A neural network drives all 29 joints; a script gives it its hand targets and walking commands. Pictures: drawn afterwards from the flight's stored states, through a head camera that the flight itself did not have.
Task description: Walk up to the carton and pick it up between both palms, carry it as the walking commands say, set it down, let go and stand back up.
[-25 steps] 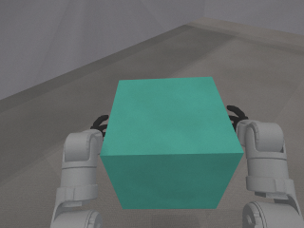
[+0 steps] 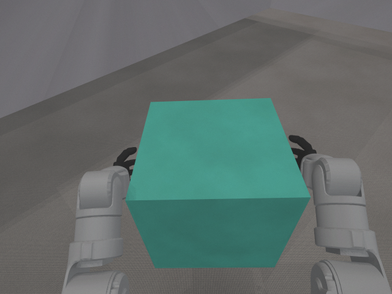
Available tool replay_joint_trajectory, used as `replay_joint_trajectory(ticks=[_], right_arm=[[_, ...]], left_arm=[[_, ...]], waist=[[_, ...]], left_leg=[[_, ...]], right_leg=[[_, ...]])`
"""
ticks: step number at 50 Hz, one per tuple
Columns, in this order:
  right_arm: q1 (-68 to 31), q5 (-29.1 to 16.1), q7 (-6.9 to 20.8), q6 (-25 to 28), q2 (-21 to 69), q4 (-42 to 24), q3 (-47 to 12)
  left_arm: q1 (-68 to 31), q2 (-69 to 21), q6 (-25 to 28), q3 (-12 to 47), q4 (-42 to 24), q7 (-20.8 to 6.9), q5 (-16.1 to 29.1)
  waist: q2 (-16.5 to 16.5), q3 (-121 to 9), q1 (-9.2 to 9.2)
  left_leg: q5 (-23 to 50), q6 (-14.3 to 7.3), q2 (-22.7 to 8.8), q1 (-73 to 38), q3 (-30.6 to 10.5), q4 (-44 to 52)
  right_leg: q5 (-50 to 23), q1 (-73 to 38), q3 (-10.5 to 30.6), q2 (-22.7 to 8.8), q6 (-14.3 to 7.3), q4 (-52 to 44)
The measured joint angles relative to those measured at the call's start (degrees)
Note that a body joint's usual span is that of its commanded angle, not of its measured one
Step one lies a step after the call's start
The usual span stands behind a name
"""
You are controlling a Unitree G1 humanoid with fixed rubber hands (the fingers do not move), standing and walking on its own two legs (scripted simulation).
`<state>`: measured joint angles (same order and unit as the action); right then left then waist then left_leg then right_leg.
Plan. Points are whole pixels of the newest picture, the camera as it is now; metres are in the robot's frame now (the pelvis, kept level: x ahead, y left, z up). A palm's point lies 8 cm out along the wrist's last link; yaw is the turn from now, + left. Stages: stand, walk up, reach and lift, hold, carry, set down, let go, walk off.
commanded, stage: carry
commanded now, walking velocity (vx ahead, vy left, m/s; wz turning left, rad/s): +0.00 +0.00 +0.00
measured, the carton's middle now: (212, 184) +0.36 +0.01 +0.04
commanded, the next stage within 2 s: none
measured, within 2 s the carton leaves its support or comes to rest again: neither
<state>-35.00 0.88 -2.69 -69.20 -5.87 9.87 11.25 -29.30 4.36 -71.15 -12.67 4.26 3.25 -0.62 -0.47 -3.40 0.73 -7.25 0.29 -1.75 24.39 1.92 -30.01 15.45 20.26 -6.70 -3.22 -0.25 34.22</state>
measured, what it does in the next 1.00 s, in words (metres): stands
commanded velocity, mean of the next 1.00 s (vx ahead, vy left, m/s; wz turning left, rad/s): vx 0.00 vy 0.00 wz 0.00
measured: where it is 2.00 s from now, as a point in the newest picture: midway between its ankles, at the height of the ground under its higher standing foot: outside the picture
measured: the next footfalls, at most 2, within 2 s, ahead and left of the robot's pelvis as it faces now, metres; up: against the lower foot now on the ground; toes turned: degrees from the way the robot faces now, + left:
none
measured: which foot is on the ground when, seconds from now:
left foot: down 0.00-1.00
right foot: down 0.00-1.00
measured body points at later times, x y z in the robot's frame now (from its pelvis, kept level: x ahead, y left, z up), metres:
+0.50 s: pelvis +0.01 +0.01 +0.00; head -0.01 +0.01 +0.45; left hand +0.34 +0.19 +0.10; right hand +0.36 -0.17 +0.11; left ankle +0.09 +0.13 -0.73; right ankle +0.03 -0.11 -0.73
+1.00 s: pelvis +0.02 +0.01 +0.00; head +0.01 +0.01 +0.45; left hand +0.34 +0.19 +0.09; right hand +0.36 -0.18 +0.11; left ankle +0.09 +0.13 -0.73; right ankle +0.03 -0.11 -0.73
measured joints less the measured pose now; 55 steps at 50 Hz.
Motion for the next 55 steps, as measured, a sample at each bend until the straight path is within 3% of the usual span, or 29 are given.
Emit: replay_joint_trajectory(ticks=[14,27,46,55], right_arm=[[0.4,-0.4,0.0,1.3,0.3,0.2,1.0],[1.9,-0.2,0.2,1.5,0.4,-0.5,0.6],[3.5,-0.2,0.3,1.8,0.7,-1.3,0.5],[4.7,0.1,0.6,3.1,1.3,-2.6,0.5]], left_arm=[[1.4,-1.3,1.3,-0.3,-1.2,0.0,-1.0],[2.2,-1.3,1.3,0.1,-1.2,0.1,-0.9],[4.1,-2.5,1.9,-0.4,-2.3,0.1,-1.4],[4.8,-2.7,2.9,-0.7,-3.3,0.0,-1.5]], waist=[[1.5,-0.2,-1.19],[0.7,-1.2,-0.15],[0.7,-1.2,-1.25],[0.8,-1.2,-0.65]], left_leg=[[-0.5,-0.6,0.6,-0.6,0.4,0.1],[-0.9,-0.4,0.4,-1.2,0.2,0.3],[-1.6,-0.4,0.5,-1.5,0.5,0.2],[-2.1,-0.2,0.4,-1.6,0.3,-0.5]], right_leg=[[0.2,-0.7,0.4,-0.6,0.6,-0.4],[0.4,-1.6,0.1,-0.4,0.6,-1.2],[1.0,-1.8,0.4,-0.5,0.6,-1.1],[1.6,-2.0,0.2,-0.4,0.5,-0.5]])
